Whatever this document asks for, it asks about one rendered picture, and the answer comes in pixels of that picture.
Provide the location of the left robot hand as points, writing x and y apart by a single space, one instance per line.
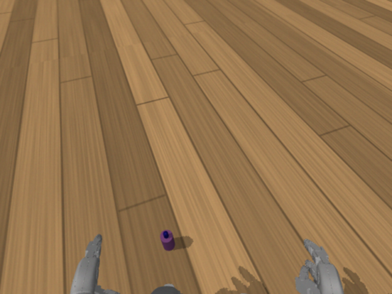
87 272

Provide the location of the bottle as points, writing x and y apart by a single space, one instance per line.
167 240

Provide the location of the right robot hand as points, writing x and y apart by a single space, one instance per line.
325 274

